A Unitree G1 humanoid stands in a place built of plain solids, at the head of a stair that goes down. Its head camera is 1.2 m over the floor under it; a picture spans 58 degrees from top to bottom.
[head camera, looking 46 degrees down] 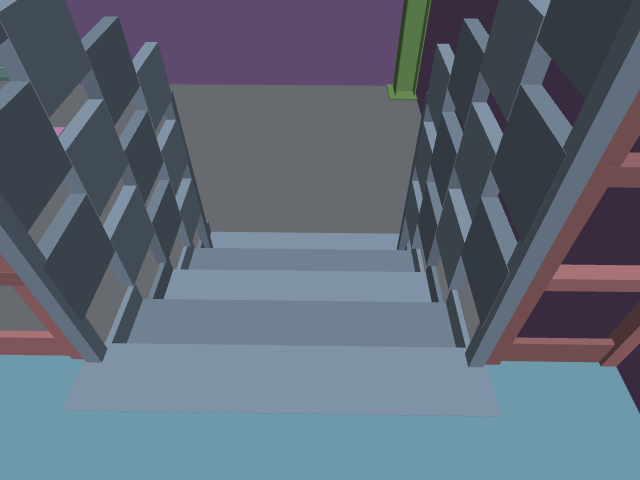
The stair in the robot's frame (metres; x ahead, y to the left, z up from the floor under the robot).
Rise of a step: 0.18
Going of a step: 0.30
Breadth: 1.22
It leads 1 degrees to the right of straight ahead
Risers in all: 5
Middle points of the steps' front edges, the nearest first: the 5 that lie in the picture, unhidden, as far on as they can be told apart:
0.70 0.11 0.00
1.00 0.10 -0.17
1.30 0.10 -0.35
1.60 0.09 -0.53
1.90 0.09 -0.70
